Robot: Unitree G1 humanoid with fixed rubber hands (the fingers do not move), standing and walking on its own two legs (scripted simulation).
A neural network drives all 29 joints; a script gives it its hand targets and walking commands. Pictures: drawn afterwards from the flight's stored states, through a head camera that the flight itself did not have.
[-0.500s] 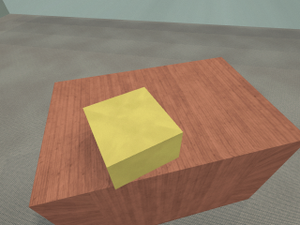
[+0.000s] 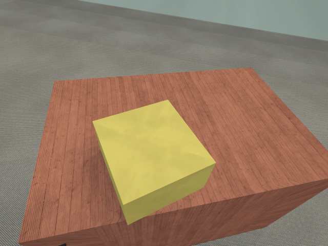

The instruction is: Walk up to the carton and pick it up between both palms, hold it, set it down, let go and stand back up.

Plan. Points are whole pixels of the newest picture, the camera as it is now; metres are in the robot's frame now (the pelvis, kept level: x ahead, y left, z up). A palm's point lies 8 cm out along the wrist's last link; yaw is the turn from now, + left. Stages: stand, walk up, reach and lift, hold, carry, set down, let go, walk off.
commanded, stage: walk up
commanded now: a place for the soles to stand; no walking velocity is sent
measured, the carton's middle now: (149, 155) +0.39 +0.04 -0.04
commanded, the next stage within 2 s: none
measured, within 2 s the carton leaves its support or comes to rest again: neither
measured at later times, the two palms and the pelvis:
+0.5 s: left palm out of the picture +0.11 +0.26 -0.09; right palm out of the picture +0.13 -0.27 -0.08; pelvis +0.01 -0.01 +0.01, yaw +7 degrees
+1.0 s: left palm out of the picture +0.05 +0.26 -0.11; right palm (267, 245) +0.16 -0.27 -0.08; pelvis +0.01 -0.02 +0.00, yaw +13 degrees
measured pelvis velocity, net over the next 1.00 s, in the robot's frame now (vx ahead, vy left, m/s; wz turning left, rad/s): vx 0.01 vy -0.02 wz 0.23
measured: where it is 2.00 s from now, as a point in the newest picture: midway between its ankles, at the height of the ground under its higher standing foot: outside the picture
